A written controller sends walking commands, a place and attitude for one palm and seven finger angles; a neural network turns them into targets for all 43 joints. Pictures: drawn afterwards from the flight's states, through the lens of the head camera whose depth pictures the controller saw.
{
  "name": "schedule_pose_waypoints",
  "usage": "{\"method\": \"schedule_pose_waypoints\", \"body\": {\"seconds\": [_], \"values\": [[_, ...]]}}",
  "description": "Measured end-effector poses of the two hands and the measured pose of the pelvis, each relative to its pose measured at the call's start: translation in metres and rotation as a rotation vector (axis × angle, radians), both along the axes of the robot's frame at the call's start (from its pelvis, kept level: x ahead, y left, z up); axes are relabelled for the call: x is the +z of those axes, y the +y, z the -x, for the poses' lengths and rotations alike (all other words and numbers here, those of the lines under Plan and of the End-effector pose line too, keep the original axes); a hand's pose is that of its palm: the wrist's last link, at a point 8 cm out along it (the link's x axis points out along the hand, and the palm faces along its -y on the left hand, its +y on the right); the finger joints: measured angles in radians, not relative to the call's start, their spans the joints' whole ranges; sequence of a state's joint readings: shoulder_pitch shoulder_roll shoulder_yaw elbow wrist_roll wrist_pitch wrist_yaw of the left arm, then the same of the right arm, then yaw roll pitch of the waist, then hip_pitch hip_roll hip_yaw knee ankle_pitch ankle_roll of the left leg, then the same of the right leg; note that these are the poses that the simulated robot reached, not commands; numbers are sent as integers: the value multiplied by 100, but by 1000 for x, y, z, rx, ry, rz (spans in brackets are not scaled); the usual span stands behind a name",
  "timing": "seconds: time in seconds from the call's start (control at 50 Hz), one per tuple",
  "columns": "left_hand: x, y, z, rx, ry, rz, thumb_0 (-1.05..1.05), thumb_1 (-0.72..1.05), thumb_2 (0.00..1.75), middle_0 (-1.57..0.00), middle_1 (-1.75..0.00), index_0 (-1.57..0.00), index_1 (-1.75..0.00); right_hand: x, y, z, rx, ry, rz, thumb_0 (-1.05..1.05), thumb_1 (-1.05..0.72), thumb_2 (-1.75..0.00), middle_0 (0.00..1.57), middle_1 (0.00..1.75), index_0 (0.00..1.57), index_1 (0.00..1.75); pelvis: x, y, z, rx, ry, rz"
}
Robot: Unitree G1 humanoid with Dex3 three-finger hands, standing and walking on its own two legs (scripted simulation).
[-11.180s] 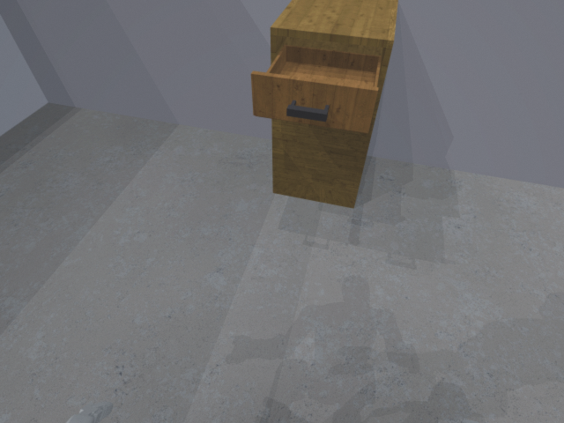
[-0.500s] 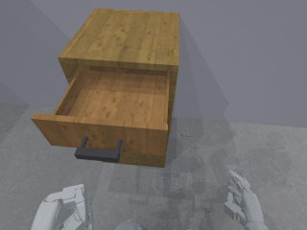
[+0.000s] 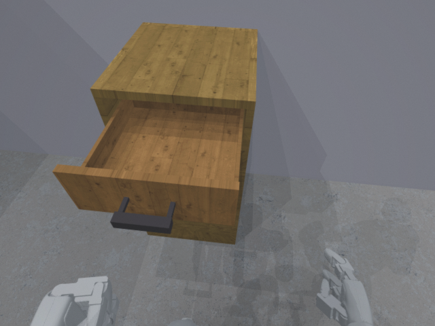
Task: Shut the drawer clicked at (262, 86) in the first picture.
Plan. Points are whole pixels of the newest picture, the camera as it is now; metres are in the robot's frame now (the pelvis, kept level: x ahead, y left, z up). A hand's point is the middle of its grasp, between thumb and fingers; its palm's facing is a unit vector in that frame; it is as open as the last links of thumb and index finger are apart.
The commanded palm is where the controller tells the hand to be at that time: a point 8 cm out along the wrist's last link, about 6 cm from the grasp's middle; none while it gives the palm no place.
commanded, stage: raise the hand and make a fist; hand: left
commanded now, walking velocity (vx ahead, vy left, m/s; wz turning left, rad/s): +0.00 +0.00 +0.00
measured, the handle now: (145, 213) +0.33 +0.19 +0.00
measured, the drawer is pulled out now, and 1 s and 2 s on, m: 0.25 0.25 0.25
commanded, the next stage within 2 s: bring the fist close to the handle in 0.16 s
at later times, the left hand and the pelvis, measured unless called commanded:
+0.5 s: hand (121, 321) +0.13 +0.15 +0.07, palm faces +0.01 -1.00 -0.03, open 3.2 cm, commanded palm +0.09 +0.21 +0.08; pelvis -0.01 +0.00 -0.01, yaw +0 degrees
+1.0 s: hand (137, 294) +0.17 +0.15 +0.03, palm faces -0.01 -1.00 -0.04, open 3.2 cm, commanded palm +0.14 +0.21 +0.03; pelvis -0.01 +0.00 -0.03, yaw -1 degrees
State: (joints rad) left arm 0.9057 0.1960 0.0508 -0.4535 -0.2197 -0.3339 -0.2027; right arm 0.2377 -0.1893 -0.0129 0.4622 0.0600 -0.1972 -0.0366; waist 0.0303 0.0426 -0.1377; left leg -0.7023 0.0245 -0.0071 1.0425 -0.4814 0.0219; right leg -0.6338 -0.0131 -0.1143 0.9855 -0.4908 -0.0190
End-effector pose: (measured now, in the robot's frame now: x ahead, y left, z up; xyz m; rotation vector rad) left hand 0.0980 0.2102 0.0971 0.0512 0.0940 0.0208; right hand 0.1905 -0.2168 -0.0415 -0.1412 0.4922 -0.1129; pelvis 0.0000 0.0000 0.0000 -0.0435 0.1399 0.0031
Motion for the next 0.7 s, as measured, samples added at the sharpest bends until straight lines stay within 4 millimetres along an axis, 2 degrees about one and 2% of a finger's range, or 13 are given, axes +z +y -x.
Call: {"method": "schedule_pose_waypoints", "body": {"seconds": [0.2,0.32,0.4,0.52,0.7], "values": [[3,1,-1,-4,-23,-11,1,90,90,-140,-160,-139,-160,-2,-8,10,-35,0,-1,1,-90,-90,20,30,20,30,0,-1,2,-6,-9,-1],[3,0,4,3,-13,-4,1,90,90,-140,-160,-139,-160,0,-5,8,-25,-17,-9,1,-90,-90,20,30,20,30,1,-1,2,-5,-13,-2],[-6,-3,3,8,-9,9,1,90,90,-140,-160,-140,-160,-2,-2,5,1,-22,0,1,-90,-90,20,30,20,30,-2,-1,5,1,-5,-1],[-21,-9,-8,-17,-19,18,1,90,90,-140,-160,-140,-160,-11,-1,4,27,2,17,1,-90,-90,20,30,20,30,-9,-1,9,1,26,-1],[-37,-4,-29,-13,-19,9,1,90,90,-140,-160,-140,-160,-29,-6,14,-6,85,20,1,-90,-89,20,30,20,30,-17,-2,7,-6,57,-1]]}}
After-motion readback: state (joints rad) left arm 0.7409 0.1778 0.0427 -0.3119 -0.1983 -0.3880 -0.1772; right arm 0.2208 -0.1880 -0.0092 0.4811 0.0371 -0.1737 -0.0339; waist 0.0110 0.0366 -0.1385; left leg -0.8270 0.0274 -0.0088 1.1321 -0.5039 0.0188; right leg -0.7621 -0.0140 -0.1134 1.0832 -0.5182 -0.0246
